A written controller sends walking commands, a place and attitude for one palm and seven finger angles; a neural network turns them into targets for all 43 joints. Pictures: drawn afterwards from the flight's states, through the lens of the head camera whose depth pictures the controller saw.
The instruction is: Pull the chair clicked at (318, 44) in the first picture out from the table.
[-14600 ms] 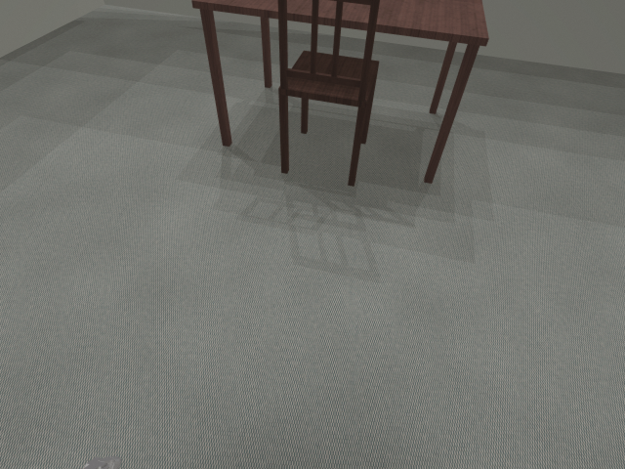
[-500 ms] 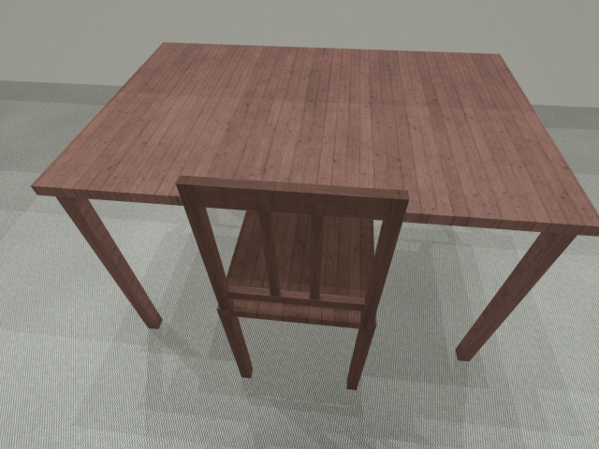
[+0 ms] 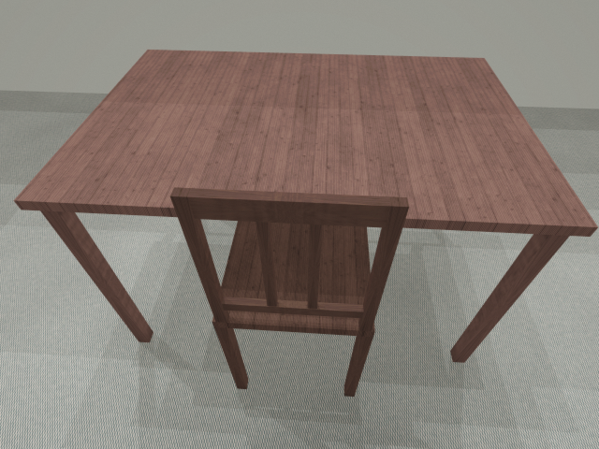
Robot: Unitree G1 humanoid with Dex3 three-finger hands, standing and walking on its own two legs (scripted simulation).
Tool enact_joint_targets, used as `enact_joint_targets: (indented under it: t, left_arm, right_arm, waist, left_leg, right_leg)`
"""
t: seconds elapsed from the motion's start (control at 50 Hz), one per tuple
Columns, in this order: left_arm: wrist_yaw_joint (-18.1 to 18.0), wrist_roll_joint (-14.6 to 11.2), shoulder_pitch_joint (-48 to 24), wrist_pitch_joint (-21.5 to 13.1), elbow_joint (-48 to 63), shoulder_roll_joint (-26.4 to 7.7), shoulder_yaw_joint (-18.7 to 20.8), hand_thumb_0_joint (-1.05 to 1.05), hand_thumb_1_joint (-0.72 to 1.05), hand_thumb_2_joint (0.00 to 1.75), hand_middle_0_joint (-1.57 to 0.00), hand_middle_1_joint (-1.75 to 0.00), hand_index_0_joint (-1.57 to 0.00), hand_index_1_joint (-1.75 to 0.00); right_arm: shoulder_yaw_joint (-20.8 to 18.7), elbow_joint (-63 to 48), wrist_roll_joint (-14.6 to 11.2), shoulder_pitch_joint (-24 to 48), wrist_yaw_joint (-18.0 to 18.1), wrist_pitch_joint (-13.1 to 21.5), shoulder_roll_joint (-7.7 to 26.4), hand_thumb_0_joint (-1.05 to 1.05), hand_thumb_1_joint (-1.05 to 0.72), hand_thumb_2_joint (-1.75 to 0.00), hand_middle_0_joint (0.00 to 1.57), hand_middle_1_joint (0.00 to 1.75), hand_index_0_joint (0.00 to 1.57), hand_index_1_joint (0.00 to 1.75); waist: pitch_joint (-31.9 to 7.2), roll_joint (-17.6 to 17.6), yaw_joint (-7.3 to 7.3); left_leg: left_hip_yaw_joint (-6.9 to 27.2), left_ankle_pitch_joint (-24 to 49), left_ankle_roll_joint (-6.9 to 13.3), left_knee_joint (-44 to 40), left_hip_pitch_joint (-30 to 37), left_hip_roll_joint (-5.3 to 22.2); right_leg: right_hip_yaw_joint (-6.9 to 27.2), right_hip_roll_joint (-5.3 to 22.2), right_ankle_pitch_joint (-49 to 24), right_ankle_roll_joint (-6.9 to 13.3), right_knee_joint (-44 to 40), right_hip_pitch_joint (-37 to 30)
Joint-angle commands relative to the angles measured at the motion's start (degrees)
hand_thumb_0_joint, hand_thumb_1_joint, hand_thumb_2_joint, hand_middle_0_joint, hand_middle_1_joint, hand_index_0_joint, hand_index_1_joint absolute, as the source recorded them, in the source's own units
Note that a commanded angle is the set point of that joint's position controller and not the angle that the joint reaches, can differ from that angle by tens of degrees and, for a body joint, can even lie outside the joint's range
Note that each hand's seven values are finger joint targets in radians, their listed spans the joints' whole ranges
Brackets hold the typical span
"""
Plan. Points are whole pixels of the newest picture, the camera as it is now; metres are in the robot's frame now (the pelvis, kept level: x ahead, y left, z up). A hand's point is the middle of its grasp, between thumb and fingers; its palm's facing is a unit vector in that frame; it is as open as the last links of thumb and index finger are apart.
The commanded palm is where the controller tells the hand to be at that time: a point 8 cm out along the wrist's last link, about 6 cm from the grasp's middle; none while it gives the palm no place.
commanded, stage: come to a stop and stand still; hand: left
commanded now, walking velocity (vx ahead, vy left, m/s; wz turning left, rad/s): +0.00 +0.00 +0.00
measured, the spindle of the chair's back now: (268, 266) +0.46 +0.09 -0.09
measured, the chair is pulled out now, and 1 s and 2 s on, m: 0.00 0.00 0.00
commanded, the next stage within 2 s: look again from close up in 0.50 s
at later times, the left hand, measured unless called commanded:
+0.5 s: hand out of the picture +0.01 +0.13 -0.16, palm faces +0.06 -0.97 -0.25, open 7.3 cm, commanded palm none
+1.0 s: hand out of the picture -0.02 +0.13 -0.17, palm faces +0.05 -0.98 -0.20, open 7.3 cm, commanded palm none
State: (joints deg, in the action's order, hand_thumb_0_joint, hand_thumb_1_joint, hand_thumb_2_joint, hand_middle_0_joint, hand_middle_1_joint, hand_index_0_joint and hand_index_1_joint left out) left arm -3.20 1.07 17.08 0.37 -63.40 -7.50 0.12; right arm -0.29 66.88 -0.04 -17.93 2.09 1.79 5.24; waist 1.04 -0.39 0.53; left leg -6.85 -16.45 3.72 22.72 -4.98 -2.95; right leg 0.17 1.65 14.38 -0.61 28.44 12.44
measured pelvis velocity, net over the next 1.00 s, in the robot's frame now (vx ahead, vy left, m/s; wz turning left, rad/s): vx -0.01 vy -0.04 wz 0.03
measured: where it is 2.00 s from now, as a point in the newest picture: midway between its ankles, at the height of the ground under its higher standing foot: outside the picture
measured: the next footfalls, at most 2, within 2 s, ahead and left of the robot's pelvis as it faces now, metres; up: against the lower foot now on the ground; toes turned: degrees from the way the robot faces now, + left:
none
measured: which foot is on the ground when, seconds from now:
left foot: down 0.00-1.00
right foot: down 0.00-1.00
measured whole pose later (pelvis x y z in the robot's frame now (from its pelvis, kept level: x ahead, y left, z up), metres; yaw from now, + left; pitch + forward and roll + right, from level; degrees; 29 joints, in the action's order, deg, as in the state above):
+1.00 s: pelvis -0.01 -0.04 +0.00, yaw +2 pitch -1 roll +1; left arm -2.8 0.7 18.0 -1.4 -63.4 -7.7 -1.0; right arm -0.2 67.6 0.1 -17.3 0.7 1.1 7.4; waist 0.8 -0.5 0.3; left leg -4.0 -15.3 0.7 24.1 -7.7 0.1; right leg -3.0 -1.0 12.2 2.5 25.7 12.6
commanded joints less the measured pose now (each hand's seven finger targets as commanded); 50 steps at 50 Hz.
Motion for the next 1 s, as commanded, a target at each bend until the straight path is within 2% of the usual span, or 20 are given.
enact_joint_targets:
  t: [0.0, 0.02, 0.04, 0.06, 0.08, 0.1, 0.14, 0.18, 0.2, 0.22, 0.3, 0.38, 0.46, 0.5, 0.52, 0.64, 0.74, 0.8, 0.92, 0.98]
  left_arm:
    - [0.01, -0.14, 3.51, -1.06, 6.86, -8.93, 0.28, 0.0, 0.9, 0.9, -0.2, -0.3, -0.2, -0.3]
    - [0.14, 0.11, 3.07, -1.25, 6.95, -8.26, -0.14, 0.0, 0.9, 0.9, -0.2, -0.3, -0.2, -0.3]
    - [0.27, -0.05, 3.75, -1.74, 7.17, -8.11, 0.09, 0.0, 0.9, 0.9, -0.2, -0.3, -0.2, -0.3]
    - [0.34, -0.18, 3.23, -2.2, 7.2, -8.73, 0.24, 0.0, 0.9, 0.9, -0.2, -0.3, -0.2, -0.3]
    - [0.38, -0.41, 3.33, -2.22, 7.06, -8.74, 0.37, 0.0, 0.9, 0.9, -0.2, -0.3, -0.2, -0.3]
    - [0.41, -0.42, 3.25, -2.42, 6.67, -8.21, 0.18, 0.0, 0.9, 0.9, -0.2, -0.3, -0.2, -0.3]
    - [0.42, -0.38, 2.55, -2.91, 6.6, -8.86, 0.12, 0.0, 0.9, 0.9, -0.2, -0.3, -0.2, -0.3]
    - [0.37, -0.47, 2.11, -3.06, 6.53, -9.23, 0.17, 0.0, 0.9, 0.9, -0.2, -0.3, -0.2, -0.3]
    - [0.34, -0.49, 1.45, -3.17, 6.27, -9.56, 0.14, 0.0, 0.9, 0.9, -0.2, -0.3, -0.2, -0.3]
    - [0.33, -0.47, 0.96, -3.32, 6.28, -9.89, 0.25, 0.0, 0.9, 0.9, -0.2, -0.3, -0.2, -0.3]
    - [0.26, -0.43, -0.31, -3.29, 6.07, -10.49, 0.45, 0.0, 0.9, 0.9, -0.2, -0.3, -0.2, -0.3]
    - [0.19, -0.45, -0.74, -3.27, 5.58, -10.47, 0.52, 0.0, 0.9, 0.9, -0.2, -0.3, -0.2, -0.3]
    - [0.1, -0.56, -0.2, -3.43, 4.71, -10.38, 0.66, 0.0, 0.9, 0.9, -0.2, -0.3, -0.2, -0.3]
    - [0.08, -0.56, 0.07, -3.19, 4.53, -9.82, 0.46, 0.0, 0.9, 0.9, -0.2, -0.3, -0.2, -0.3]
    - [0.04, -0.55, 0.18, -3.21, 4.43, -9.67, 0.55, 0.0, 0.9, 0.9, -0.2, -0.3, -0.2, -0.3]
    - [-0.06, -0.6, 1.74, -3.27, 3.46, -8.83, 0.5, 0.0, 0.9, 0.9, -0.2, -0.3, -0.2, -0.3]
    - [-0.06, -0.66, 2.75, -3.17, 2.81, -8.3, 0.34, 0.0, 0.9, 0.9, -0.2, -0.3, -0.2, -0.3]
    - [-0.04, -0.67, 3.24, -2.98, 2.56, -7.58, 0.16, 0.0, 0.9, 0.9, -0.2, -0.3, -0.2, -0.3]
    - [-0.03, -0.6, 4.58, -2.84, 1.81, -6.62, -0.08, 0.0, 0.9, 0.9, -0.2, -0.3, -0.2, -0.3]
    - [0.03, -0.58, 5.09, -2.67, 1.51, -6.49, -0.23, 0.0, 0.9, 0.9, -0.2, -0.3, -0.2, -0.3]
  right_arm:
    - [-3.7, -6.17, 1.28, -1.81, 0.61, 1.86, 14.35, 0.0, -0.9, -0.9, 0.2, 0.3, 0.2, 0.3]
    - [-3.7, -6.88, 1.02, -1.01, 0.43, 1.93, 14.08, 0.0, -0.9, -0.9, 0.2, 0.3, 0.2, 0.3]
    - [-3.68, -7.4, 0.76, 0.86, 0.19, 1.94, 12.9, 0.0, -0.9, -0.9, 0.2, 0.3, 0.2, 0.3]
    - [-3.63, -7.76, 0.57, 2.23, -0.14, 1.81, 12.17, 0.0, -0.9, -0.9, 0.2, 0.3, 0.2, 0.3]
    - [-3.26, -8.21, 0.61, 2.41, -0.34, 1.28, 10.27, 0.0, -0.9, -0.9, 0.2, 0.3, 0.2, 0.3]
    - [-3.08, -7.95, 0.58, 2.84, -0.64, 0.96, 10.07, 0.0, -0.9, -0.9, 0.2, 0.3, 0.2, 0.3]
    - [-2.8, -7.78, 0.58, 3.28, -1.06, 0.44, 10.19, 0.0, -0.9, -0.9, 0.2, 0.3, 0.2, 0.3]
    - [-2.32, -7.82, 0.7, 2.94, -1.35, -0.27, 9.13, 0.0, -0.9, -0.9, 0.2, 0.3, 0.2, 0.3]
    - [-2.2, -7.59, 0.73, 2.81, -1.45, -0.56, 9.62, 0.0, -0.9, -0.9, 0.2, 0.3, 0.2, 0.3]
    - [-2.15, -7.56, 0.74, 2.91, -1.53, -0.62, 10.12, 0.0, -0.9, -0.9, 0.2, 0.3, 0.2, 0.3]
    - [-1.68, -6.98, 0.83, 2.71, -1.78, -1.04, 10.33, 0.0, -0.9, -0.9, 0.2, 0.3, 0.2, 0.3]
    - [-1.35, -6.38, 0.78, 2.77, -1.78, -0.98, 10.21, 0.0, -0.9, -0.9, 0.2, 0.3, 0.2, 0.3]
    - [-1.24, -5.51, 0.75, 2.9, -1.72, -0.74, 10.39, 0.0, -0.9, -0.9, 0.2, 0.3, 0.2, 0.3]
    - [-1.0, -4.87, 0.74, 2.51, -1.73, -0.84, 9.97, 0.0, -0.9, -0.9, 0.2, 0.3, 0.2, 0.3]
    - [-1.04, -4.76, 0.73, 2.2, -1.73, -0.82, 9.71, 0.0, -0.9, -0.9, 0.2, 0.3, 0.2, 0.3]
    - [-0.88, -2.88, 0.61, 0.61, -1.53, -0.49, 8.58, 0.0, -0.9, -0.9, 0.2, 0.3, 0.2, 0.3]
    - [-0.67, -1.75, 0.49, -0.7, -1.35, -0.39, 7.89, 0.0, -0.9, -0.9, 0.2, 0.3, 0.2, 0.3]
    - [-0.61, -1.24, 0.48, -1.17, -1.23, -0.29, 7.52, 0.0, -0.9, -0.9, 0.2, 0.3, 0.2, 0.3]
    - [-0.57, -0.7, 0.34, -2.09, -0.93, 0.0, 6.93, 0.0, -0.9, -0.9, 0.2, 0.3, 0.2, 0.3]
    - [-0.53, -0.57, 0.26, -2.32, -0.88, -0.05, 6.54, 0.0, -0.9, -0.9, 0.2, 0.3, 0.2, 0.3]
  waist:
    - [3.02, 1.27, -0.94]
    - [1.57, 1.29, -1.0]
    - [0.24, 0.37, -1.47]
    - [-0.12, 0.51, -1.28]
    - [-0.18, 0.96, -0.76]
    - [0.56, 0.57, -0.74]
    - [1.42, -1.52, -0.19]
    - [1.07, -0.46, 0.16]
    - [1.41, 1.47, 0.62]
    - [1.6, 1.06, 0.76]
    - [1.37, 2.63, 1.07]
    - [1.39, 1.44, 0.79]
    - [1.18, 1.87, 0.27]
    - [1.64, 1.26, 0.07]
    - [1.99, 2.23, 0.03]
    - [0.99, 2.27, -0.38]
    - [1.43, 1.76, -0.4]
    - [1.35, 0.13, -0.48]
    - [1.98, 0.07, -0.51]
    - [3.03, 0.16, -0.55]
  left_leg:
    - [13.47, 25.97, -2.29, -6.18, -7.48, 14.8]
    - [13.93, 24.72, -1.01, -5.27, -6.87, 13.85]
    - [12.96, 18.8, -0.42, -4.43, -6.73, 12.45]
    - [12.31, 14.04, -0.4, -3.43, -7.06, 10.56]
    - [11.62, 9.71, -0.47, -2.96, -7.58, 9.41]
    - [10.75, 6.38, -0.8, -2.38, -8.01, 8.49]
    - [9.77, 5.42, -1.36, -1.23, -6.9, 7.55]
    - [9.15, 4.98, -1.75, -0.04, -5.32, 7.01]
    - [8.94, 4.61, -1.97, 0.55, -5.22, 6.67]
    - [8.82, 5.11, -2.19, 0.84, -4.77, 6.49]
    - [8.13, 4.83, -2.67, 1.04, -4.0, 6.09]
    - [7.86, 5.58, -2.91, -0.24, -3.67, 6.67]
    - [8.18, 6.56, -2.97, -0.15, -4.74, 6.76]
    - [8.08, 6.08, -2.95, -0.68, -4.95, 6.83]
    - [8.2, 5.85, -2.88, -0.77, -5.32, 6.9]
    - [8.31, 7.57, -2.77, -1.06, -5.4, 7.17]
    - [8.45, 8.09, -2.67, -1.35, -5.5, 7.49]
    - [8.8, 8.29, -2.51, -1.96, -5.12, 7.83]
    - [9.04, 9.0, -2.16, -2.65, -4.81, 8.48]
    - [8.94, 7.16, -2.08, -3.54, -5.01, 8.55]
  right_leg:
    - [-1.31, 0.1, -0.2, 3.02, 6.06, 3.6]
    - [-0.05, 1.05, -3.23, 3.65, 3.73, 3.0]
    - [1.0, 1.84, -5.46, 3.95, 1.1, 1.63]
    - [2.05, 2.65, -7.33, 4.07, -1.07, 0.55]
    - [2.46, 2.91, -6.9, 4.2, -1.95, 0.54]
    - [3.34, 3.32, -6.0, 4.24, -3.42, 0.88]
    - [5.21, 4.16, -4.38, 4.62, -5.74, 2.42]
    - [7.5, 4.84, -1.82, 4.73, -8.56, 2.89]
    - [8.33, 5.32, -0.03, 4.75, -9.73, 3.4]
    - [9.24, 5.74, 0.33, 4.81, -10.41, 3.73]
    - [10.23, 6.38, 1.91, 4.32, -12.77, 3.26]
    - [8.69, 5.94, -0.65, 3.57, -12.53, 2.12]
    - [7.97, 6.04, -4.12, 2.91, -11.74, 0.36]
    - [7.51, 5.63, -3.19, 2.68, -11.7, 0.59]
    - [7.51, 5.58, -2.86, 2.68, -11.7, 0.65]
    - [6.29, 5.58, -6.62, 2.42, -10.12, -0.74]
    - [5.6, 5.26, -7.06, 2.55, -9.36, -0.46]
    - [5.22, 4.68, -6.48, 2.79, -8.73, 0.08]
    - [4.71, 4.16, -7.86, 2.99, -7.67, 0.8]
    - [4.52, 3.94, -5.81, 2.86, -8.22, 1.68]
